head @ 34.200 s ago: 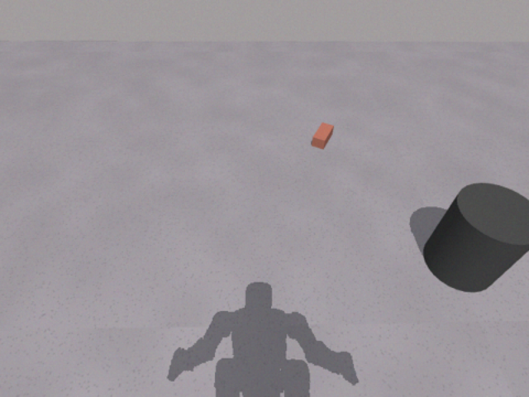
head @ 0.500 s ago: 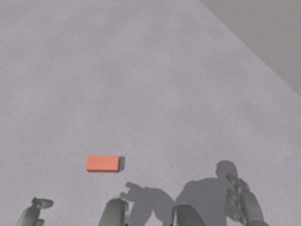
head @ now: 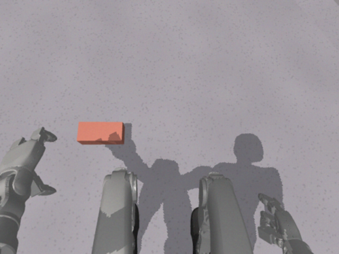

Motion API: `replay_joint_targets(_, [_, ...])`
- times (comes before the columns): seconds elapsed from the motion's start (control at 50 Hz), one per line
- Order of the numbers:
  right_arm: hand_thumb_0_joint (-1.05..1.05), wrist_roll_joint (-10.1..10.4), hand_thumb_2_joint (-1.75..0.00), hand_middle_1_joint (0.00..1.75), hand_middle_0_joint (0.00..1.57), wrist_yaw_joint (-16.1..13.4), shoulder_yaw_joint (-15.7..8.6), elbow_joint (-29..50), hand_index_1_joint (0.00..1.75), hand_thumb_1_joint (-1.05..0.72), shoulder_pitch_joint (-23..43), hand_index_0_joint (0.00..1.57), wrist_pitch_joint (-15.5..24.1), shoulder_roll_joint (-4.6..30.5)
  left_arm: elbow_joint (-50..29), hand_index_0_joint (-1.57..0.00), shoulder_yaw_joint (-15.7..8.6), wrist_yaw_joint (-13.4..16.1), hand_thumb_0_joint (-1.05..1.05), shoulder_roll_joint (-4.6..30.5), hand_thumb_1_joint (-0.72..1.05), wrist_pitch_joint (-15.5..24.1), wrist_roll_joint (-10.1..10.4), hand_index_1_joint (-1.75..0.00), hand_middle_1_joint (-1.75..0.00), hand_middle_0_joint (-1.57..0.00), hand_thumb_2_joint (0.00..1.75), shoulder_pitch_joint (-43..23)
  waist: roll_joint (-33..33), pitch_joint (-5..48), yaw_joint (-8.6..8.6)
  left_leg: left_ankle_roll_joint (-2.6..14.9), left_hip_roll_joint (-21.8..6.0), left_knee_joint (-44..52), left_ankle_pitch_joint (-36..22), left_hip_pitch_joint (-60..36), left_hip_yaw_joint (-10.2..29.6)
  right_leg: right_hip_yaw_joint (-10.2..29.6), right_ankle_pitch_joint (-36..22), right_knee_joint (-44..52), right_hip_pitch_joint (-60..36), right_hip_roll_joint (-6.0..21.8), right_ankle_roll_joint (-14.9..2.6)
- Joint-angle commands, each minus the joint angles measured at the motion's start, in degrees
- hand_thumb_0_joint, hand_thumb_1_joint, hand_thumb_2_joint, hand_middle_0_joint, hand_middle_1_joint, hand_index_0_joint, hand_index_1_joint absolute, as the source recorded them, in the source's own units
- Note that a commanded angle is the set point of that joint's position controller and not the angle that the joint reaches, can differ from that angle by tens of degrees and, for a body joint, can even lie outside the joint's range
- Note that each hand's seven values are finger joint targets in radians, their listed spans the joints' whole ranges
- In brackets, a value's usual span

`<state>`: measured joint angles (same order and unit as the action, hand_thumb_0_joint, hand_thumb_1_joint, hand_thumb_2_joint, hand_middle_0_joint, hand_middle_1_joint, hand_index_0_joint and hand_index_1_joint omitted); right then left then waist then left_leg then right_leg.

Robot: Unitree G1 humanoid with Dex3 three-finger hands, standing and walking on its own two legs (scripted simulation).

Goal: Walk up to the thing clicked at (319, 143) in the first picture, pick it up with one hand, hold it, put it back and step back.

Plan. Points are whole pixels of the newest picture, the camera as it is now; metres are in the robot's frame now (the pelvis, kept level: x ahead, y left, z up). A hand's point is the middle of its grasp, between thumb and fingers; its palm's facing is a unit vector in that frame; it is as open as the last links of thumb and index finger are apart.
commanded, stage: rise first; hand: left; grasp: from above
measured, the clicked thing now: (102, 133) +0.48 +0.28 -0.44
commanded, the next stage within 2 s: none
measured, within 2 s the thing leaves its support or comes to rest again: neither
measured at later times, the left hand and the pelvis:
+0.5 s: hand (62, 147) +0.38 +0.34 -0.24, palm faces -0.47 -0.14 -0.87, open 14.3 cm; pelvis -0.03 +0.00 -0.11, yaw -3 degrees
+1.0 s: hand (70, 139) +0.41 +0.34 -0.29, palm faces -0.45 -0.05 -0.89, open 14.2 cm; pelvis -0.01 +0.00 -0.14, yaw -5 degrees
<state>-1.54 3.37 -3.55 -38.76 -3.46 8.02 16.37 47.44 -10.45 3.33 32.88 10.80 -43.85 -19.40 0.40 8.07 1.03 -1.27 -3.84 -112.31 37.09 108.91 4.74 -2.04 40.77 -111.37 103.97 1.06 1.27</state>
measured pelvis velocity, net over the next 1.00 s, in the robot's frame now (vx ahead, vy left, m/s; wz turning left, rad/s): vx -0.01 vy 0.00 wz -0.09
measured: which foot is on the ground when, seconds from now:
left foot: down 0.00-1.00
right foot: down 0.00-1.00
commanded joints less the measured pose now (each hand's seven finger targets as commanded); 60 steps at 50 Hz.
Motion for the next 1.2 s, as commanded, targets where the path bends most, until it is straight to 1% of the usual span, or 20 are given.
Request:
replay_joint_targets(0.0, [0.0,-0.3,-0.9,0.3,0.2,-0.4,-4.0,3.1,0.3,-0.88,-8.3,0.2,0.6,10.8,-2.8,-0.04,-5.5,3.2,0.0,20.1,-0.59,3.0,-4.3,-1.07,-1.06,-0.06,1.06,-13.3,5.5,35.7,-0.43,2.46,1.9,8.6,-9.7,-24.2,-2.6,-2.0,-11.5,10.8,-10.3,-2.3,-2.77])
replay_joint_targets(0.12, [0.0,-1.0,-0.89,0.3,0.2,0.1,-3.4,1.5,0.3,-0.86,-9.9,0.2,-1.8,11.2,1.1,-0.03,-5.3,4.5,0.0,23.6,-0.56,5.3,-9.2,-1.04,-1.03,-0.05,1.06,-21.4,7.1,36.1,0.45,2.56,1.9,5.1,-4.2,-20.2,-2.0,-3.5,-6.7,6.5,-5.2,-2.6,-2.93])
replay_joint_targets(0.2, [0.0,-1.9,-0.89,0.3,0.2,0.4,-2.7,0.6,0.3,-0.86,-9.8,0.2,-3.2,11.3,4.8,-0.03,-5.0,6.1,0.0,25.5,-0.56,7.3,-11.9,-1.02,-1.01,-0.04,1.06,-26.4,7.4,31.6,1.65,2.75,2.1,2.9,0.5,-15.3,-1.6,-4.1,-2.6,4.6,-0.4,-2.7,-2.99])
replay_joint_targets(0.22, [0.0,-2.0,-0.9,0.3,0.2,0.4,-2.6,0.4,0.3,-0.87,-9.8,0.2,-3.5,11.4,5.8,-0.04,-5.4,6.6,0.0,27.1,-0.56,7.7,-12.9,-1.02,-1.02,-0.04,1.05,-27.2,7.8,31.8,1.47,2.81,2.2,2.0,0.6,-14.3,-2.0,-4.0,-2.1,4.4,0.0,-2.9,-3.08])
replay_joint_targets(0.24, [0.0,-2.3,-0.9,0.3,0.2,0.5,-2.4,0.2,0.3,-0.87,-10.2,0.2,-3.9,11.6,6.1,-0.04,-5.5,7.1,0.0,27.9,-0.56,8.2,-13.9,-1.01,-1.0,-0.04,1.05,-29.0,7.5,32.2,2.25,2.9,2.3,0.8,-0.2,-14.0,-2.1,-4.1,-2.7,3.9,0.3,-2.8,-3.01])
replay_joint_targets(0.28, [0.0,-2.8,-0.9,0.3,0.2,0.7,-2.1,-0.5,0.3,-0.88,-10.4,0.2,-4.5,11.5,7.8,-0.04,-5.5,8.3,0.0,28.2,-0.56,8.7,-15.7,-1.01,-1.0,-0.05,1.05,-29.2,9.3,33.3,1.52,2.6,2.4,-0.4,-2.4,-14.9,-2.1,-4.3,-4.7,1.9,1.4,-2.8,-3.22])
replay_joint_targets(0.34, [0.0,-3.5,-0.9,0.3,0.2,1.0,-2.0,-1.4,0.3,-0.87,-10.8,0.2,-5.3,12.0,10.9,-0.04,-4.0,9.9,0.0,27.3,-0.56,9.2,-18.1,-0.99,-0.98,-0.05,1.05,-32.1,9.7,30.9,3.42,2.48,2.1,-1.4,-1.6,-13.9,-1.2,-5.3,-4.6,-0.1,5.5,-2.8,-3.3])
replay_joint_targets(0.36, [0.0,-3.7,-0.9,0.3,0.2,1.2,-1.8,-1.6,0.3,-0.88,-11.0,0.2,-5.7,12.1,11.1,-0.04,-5.1,10.6,0.0,29.3,-0.57,9.3,-18.8,-0.99,-0.98,-0.05,1.05,-33.5,11.4,30.9,2.79,2.49,2.3,-1.7,-1.8,-13.5,-1.4,-5.1,-4.8,-0.6,5.0,-2.8,-3.33])
replay_joint_targets(0.4, [0.0,-4.3,-0.9,0.3,0.2,1.4,-1.6,-1.9,0.3,-0.89,-10.8,0.2,-6.2,12.3,13.5,-0.05,-4.9,11.5,0.0,29.6,-0.56,9.3,-20.6,-0.99,-0.98,-0.05,1.03,-33.0,11.7,30.8,2.73,2.46,2.2,-2.2,-1.6,-13.2,-1.3,-5.6,-4.7,-1.5,6.2,-2.8,-3.3])
replay_joint_targets(0.44, [0.0,-4.6,-0.9,0.3,0.2,1.6,-1.5,-1.7,0.3,-0.89,-10.6,0.2,-6.6,12.3,14.6,-0.04,-4.0,12.3,0.0,29.6,-0.57,9.5,-21.6,-0.98,-0.97,-0.06,1.04,-35.6,10.0,29.8,4.23,2.67,2.5,-3.5,0.0,-10.4,-1.5,-5.6,-3.1,-1.2,6.6,-2.9,-3.24])
replay_joint_targets(0.46, [0.0,-4.8,-0.9,0.3,0.2,1.7,-1.4,-2.2,0.3,-0.9,-10.8,0.2,-6.8,12.0,14.4,-0.05,-4.3,12.7,0.0,29.9,-0.56,9.7,-22.1,-0.99,-0.98,-0.06,1.03,-36.0,10.5,30.8,3.54,2.69,2.6,-4.4,-1.5,-11.0,-2.0,-5.4,-4.3,-1.5,5.9,-2.9,-3.23])
replay_joint_targets(0.54, [0.0,-5.7,-0.9,0.3,0.2,1.9,-1.2,-3.0,0.3,-0.9,-10.9,0.2,-7.2,12.4,16.3,-0.06,-3.2,13.8,0.0,30.4,-0.54,10.0,-24.3,-0.99,-0.99,-0.06,1.01,-38.1,12.1,31.1,4.49,2.49,2.4,-5.9,-3.0,-11.6,-1.6,-6.0,-5.8,-3.5,7.8,-3.0,-3.25])
replay_joint_targets(0.62, [0.0,-6.4,-0.9,0.3,0.2,2.2,-1.1,-3.5,0.3,-0.9,-10.8,0.2,-7.7,12.6,17.2,-0.06,-3.9,15.2,0.0,31.7,-0.54,10.4,-26.2,-0.99,-0.99,-0.06,1.0,-39.3,13.3,31.9,4.55,2.28,2.4,-7.3,-3.8,-12.0,-1.3,-6.3,-6.6,-5.2,9.1,-3.2,-3.36])
replay_joint_targets(0.66, [0.0,-6.7,-0.9,0.3,0.2,2.2,-0.8,-3.8,0.3,-0.9,-10.5,0.2,-7.7,12.3,17.9,-0.06,-3.0,15.8,0.0,31.3,-0.54,10.4,-26.9,-1.0,-1.01,-0.06,0.99,-40.5,13.9,31.3,5.02,2.33,2.4,-8.1,-4.0,-10.8,-1.6,-6.3,-7.1,-5.4,9.0,-3.4,-3.35])
replay_joint_targets(0.82, [0.0,-7.7,-0.9,0.3,0.2,2.7,-0.5,-4.5,0.3,-0.91,-10.2,0.2,-8.4,12.5,19.0,-0.06,-3.5,17.9,0.0,32.6,-0.55,11.0,-29.3,-1.01,-1.02,-0.05,1.0,-40.7,14.2,33.0,5.5,2.49,2.1,-10.7,-8.7,-12.4,-1.1,-7.2,-10.7,-7.9,9.6,-3.9,-3.01])
replay_joint_targets(0.88, [0.0,-8.3,-0.9,0.3,0.2,2.8,-0.2,-4.6,0.3,-0.91,-10.3,0.2,-8.7,12.4,19.5,-0.06,-4.9,18.9,0.0,33.6,-0.55,11.1,-29.2,-1.01,-1.01,-0.06,1.0,-40.7,13.2,32.5,5.54,2.63,2.1,-11.4,-8.5,-9.9,-1.5,-7.0,-11.0,-7.9,8.4,-3.9,-2.83])
replay_joint_targets(0.96, [0.0,-8.7,-0.9,0.3,0.2,2.9,0.2,-4.7,0.3,-0.91,-10.1,0.2,-8.5,12.4,20.4,-0.06,-4.3,19.6,0.0,33.2,-0.55,10.5,-29.1,-1.02,-1.03,-0.05,1.0,-42.4,14.2,32.5,6.4,2.57,1.9,-12.0,-7.9,-9.5,-1.3,-7.3,-10.7,-8.6,9.1,-4.1,-2.77])
replay_joint_targets(1.02, [0.0,-8.7,-0.9,0.3,0.2,2.8,0.3,-5.0,0.3,-0.91,-10.2,0.2,-8.5,12.4,20.7,-0.06,-4.8,19.9,0.0,33.8,-0.56,9.8,-29.2,-1.02,-1.03,-0.05,1.0,-41.7,14.6,33.5,5.63,2.59,2.0,-12.3,-8.8,-10.3,-1.5,-7.1,-11.4,-8.6,8.7,-4.1,-2.76])
replay_joint_targets(1.12, [0.0,-8.8,-0.9,0.3,0.2,3.0,0.5,-5.0,0.3,-0.91,-10.5,0.2,-8.4,12.5,21.7,-0.06,-4.2,19.7,0.0,33.6,-0.55,9.5,-29.1,-1.02,-1.03,-0.05,1.0,-42.1,13.9,31.9,6.63,2.67,1.9,-13.0,-8.5,-8.6,-1.2,-7.3,-11.6,-9.1,9.0,-4.2,-2.75])
replay_joint_targets(1.18, [0.0,-8.8,-0.9,0.3,0.2,3.1,0.7,-5.0,0.3,-0.91,-10.4,0.2,-8.3,12.5,22.5,-0.06,-4.4,19.8,0.0,33.8,-0.56,9.4,-28.9,-1.03,-1.04,-0.05,1.0,-41.2,13.9,31.5,6.2,2.65,2.0,-13.1,-8.2,-8.4,-1.2,-7.3,-11.4,-9.3,9.0,-4.1,-2.8])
